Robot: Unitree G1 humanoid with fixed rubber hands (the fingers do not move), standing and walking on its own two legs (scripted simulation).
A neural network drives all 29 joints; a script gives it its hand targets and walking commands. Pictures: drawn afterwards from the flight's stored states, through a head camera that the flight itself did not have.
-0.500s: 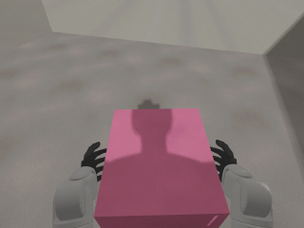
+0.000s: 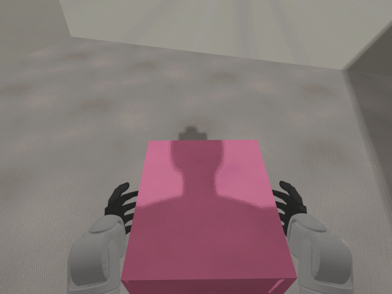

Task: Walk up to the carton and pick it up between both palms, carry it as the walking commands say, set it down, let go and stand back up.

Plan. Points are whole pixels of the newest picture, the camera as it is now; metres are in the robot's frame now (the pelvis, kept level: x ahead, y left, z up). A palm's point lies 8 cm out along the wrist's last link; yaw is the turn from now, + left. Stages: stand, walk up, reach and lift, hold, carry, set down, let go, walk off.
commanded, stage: carry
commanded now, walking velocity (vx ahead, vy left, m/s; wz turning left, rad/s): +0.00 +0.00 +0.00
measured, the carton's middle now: (204, 228) +0.29 +0.00 +0.01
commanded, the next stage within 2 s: hold in 0.74 s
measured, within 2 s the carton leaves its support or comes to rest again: neither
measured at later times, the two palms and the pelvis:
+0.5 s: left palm (118, 214) +0.27 +0.17 +0.08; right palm (288, 211) +0.28 -0.16 +0.09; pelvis +0.02 +0.00 +0.00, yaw +0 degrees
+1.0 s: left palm (126, 212) +0.30 +0.16 +0.05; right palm (281, 208) +0.31 -0.16 +0.06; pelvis +0.02 +0.00 +0.01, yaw -2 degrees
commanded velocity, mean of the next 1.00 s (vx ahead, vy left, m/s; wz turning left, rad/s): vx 0.00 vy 0.00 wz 0.00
